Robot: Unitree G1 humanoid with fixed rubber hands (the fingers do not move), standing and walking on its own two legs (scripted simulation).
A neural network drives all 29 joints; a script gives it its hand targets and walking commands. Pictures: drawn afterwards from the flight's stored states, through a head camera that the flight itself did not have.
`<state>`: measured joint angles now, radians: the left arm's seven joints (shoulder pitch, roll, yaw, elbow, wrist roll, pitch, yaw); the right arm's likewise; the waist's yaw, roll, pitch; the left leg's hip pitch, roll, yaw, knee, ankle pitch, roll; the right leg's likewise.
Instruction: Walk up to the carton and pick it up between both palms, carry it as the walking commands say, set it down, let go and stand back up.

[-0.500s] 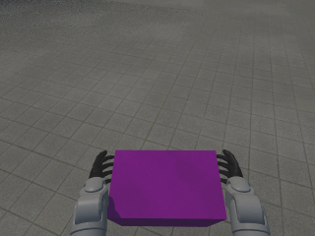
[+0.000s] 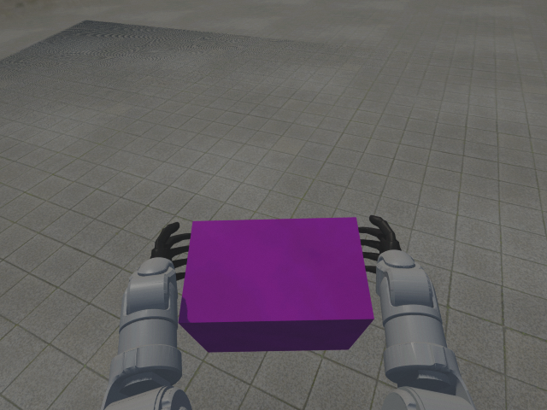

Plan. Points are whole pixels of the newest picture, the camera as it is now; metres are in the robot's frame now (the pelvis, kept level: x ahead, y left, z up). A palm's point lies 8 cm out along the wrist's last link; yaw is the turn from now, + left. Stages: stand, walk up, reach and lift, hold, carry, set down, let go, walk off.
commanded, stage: hold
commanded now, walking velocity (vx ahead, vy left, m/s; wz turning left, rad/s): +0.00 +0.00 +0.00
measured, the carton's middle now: (276, 290) +0.33 +0.01 -0.03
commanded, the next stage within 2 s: set down in 0.16 s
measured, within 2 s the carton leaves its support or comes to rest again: neither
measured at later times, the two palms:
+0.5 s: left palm (188, 259) +0.36 +0.16 +0.03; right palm (398, 266) +0.32 -0.19 +0.03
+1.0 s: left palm (206, 284) +0.37 +0.15 -0.06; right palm (392, 296) +0.33 -0.19 -0.06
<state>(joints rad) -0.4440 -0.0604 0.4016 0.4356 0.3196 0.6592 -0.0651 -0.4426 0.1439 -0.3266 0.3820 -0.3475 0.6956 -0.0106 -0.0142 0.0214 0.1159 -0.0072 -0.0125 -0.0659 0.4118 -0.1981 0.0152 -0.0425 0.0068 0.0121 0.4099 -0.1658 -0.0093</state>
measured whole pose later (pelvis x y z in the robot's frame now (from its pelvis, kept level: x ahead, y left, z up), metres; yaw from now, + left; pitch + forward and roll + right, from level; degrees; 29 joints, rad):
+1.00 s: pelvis +0.04 +0.02 -0.02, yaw +0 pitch +17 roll +0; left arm -0.33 -0.16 0.34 0.47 0.30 0.32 0.02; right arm -0.28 0.12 -0.43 0.38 -0.29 0.35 0.07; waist -0.09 0.02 -0.09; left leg -0.62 -0.05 -0.06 0.58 -0.25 0.01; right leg -0.65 -0.01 0.05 0.57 -0.21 0.03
